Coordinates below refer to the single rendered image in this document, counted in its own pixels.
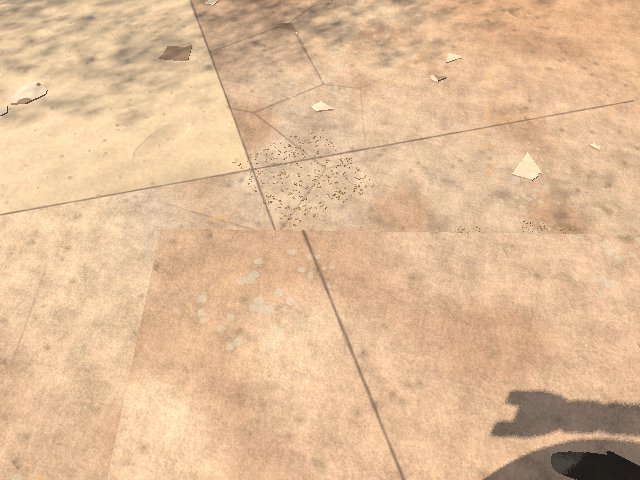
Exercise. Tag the robot right hand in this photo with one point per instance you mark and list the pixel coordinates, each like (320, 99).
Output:
(594, 466)

